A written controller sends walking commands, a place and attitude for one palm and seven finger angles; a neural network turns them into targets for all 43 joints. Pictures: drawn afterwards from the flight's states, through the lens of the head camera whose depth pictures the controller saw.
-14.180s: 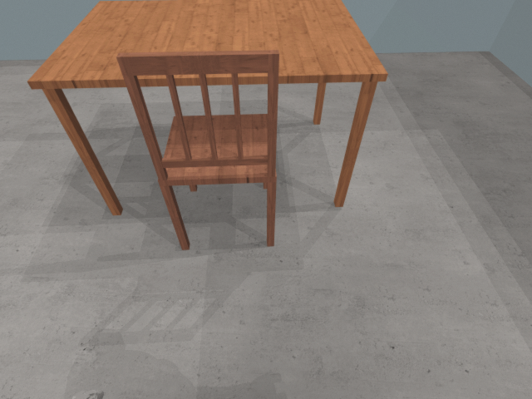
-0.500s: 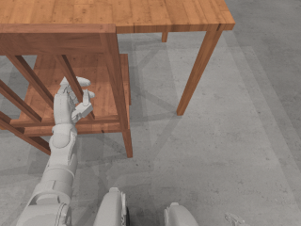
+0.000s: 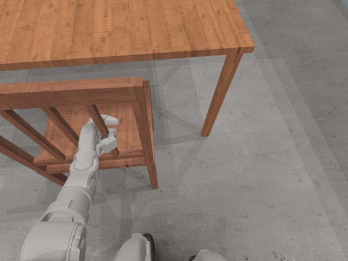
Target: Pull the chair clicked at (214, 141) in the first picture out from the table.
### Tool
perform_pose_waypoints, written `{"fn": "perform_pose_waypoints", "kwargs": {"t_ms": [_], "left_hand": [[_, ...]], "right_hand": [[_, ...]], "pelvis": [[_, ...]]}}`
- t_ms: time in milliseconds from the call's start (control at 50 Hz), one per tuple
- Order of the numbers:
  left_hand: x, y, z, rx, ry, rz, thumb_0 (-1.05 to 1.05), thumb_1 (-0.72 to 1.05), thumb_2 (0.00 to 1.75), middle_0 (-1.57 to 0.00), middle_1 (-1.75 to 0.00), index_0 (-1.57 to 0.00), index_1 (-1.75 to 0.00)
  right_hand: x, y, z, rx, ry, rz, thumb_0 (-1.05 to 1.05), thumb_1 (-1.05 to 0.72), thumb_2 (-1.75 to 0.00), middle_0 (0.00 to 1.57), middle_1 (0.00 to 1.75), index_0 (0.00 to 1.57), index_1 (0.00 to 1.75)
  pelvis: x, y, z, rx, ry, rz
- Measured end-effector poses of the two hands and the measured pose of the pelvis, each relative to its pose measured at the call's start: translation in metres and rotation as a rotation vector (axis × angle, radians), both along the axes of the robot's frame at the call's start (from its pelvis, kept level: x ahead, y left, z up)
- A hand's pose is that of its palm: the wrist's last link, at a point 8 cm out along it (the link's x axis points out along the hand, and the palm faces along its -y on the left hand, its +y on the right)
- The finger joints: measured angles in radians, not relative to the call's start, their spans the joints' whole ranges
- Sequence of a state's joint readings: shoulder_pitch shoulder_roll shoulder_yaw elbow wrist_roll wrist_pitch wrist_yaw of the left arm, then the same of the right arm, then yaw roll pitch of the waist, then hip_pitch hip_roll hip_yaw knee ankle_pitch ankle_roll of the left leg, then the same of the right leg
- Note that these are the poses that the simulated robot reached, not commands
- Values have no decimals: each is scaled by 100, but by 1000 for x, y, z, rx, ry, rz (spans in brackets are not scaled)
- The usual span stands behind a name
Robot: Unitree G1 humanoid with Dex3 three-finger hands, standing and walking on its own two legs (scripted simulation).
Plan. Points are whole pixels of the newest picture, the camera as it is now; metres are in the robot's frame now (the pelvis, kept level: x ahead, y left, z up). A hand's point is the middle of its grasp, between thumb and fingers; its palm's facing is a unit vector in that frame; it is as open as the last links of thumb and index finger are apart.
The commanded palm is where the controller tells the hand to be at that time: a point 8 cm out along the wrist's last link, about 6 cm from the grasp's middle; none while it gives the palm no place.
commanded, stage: step backward, pulling the chair out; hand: left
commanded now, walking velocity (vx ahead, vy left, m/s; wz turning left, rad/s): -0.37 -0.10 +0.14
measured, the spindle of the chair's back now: (72, 135) +0.43 +0.26 -0.07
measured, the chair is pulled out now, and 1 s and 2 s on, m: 0.06 0.17 0.27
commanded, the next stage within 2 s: none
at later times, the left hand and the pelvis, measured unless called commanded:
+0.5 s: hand (122, 176) +0.31 +0.12 -0.05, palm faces +0.03 -0.98 -0.17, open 5.0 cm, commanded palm +0.31 +0.17 -0.04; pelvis -0.05 -0.02 +0.01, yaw +2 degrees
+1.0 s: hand (121, 176) +0.31 +0.12 -0.05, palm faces +0.01 -0.98 -0.20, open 5.0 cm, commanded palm +0.32 +0.17 -0.04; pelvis -0.05 -0.02 +0.01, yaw +3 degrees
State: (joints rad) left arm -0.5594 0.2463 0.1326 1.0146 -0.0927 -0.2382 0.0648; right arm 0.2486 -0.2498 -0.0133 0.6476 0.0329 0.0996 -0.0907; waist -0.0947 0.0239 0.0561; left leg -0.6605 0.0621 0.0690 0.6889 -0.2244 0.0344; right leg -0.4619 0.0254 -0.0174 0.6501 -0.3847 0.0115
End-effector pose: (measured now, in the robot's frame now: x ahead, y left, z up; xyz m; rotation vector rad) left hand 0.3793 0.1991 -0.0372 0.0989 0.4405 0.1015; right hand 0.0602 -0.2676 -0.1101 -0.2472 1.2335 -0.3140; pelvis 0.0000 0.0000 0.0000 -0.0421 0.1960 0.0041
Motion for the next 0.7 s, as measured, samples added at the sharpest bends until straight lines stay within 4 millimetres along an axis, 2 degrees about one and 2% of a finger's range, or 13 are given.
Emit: {"fn": "perform_pose_waypoints", "kwargs": {"t_ms": [200,380,520,600,700], "left_hand": [[-44,-11,1,-1,15,11,3,78,83,-26,-101,-49,-145],[-81,-25,4,18,45,2,3,77,83,-28,-103,-49,-145],[-93,-29,6,57,79,-46,3,75,83,-30,-112,-50,-145],[-93,-29,6,65,86,-61,3,74,84,-31,-118,-50,-145],[-94,-30,6,62,86,-37,3,74,84,-31,-120,-50,-145]], "right_hand": [[-19,12,-7,77,-32,23,0,-90,-90,20,30,21,30],[-27,-7,-8,42,-101,49,0,-90,-90,20,30,21,30],[-29,-19,-1,-13,-148,47,0,-90,-90,20,30,20,30],[-27,-16,1,-20,-163,56,0,-90,-90,20,30,20,30],[-22,-6,-5,19,-175,91,0,-90,-90,20,30,20,30]], "pelvis": [[-28,-13,5,-11,-49,8],[-51,-22,4,-13,-112,35],[-53,-16,6,-4,-154,37],[-52,-14,6,9,-156,30],[-56,-20,4,14,-158,30]]}}
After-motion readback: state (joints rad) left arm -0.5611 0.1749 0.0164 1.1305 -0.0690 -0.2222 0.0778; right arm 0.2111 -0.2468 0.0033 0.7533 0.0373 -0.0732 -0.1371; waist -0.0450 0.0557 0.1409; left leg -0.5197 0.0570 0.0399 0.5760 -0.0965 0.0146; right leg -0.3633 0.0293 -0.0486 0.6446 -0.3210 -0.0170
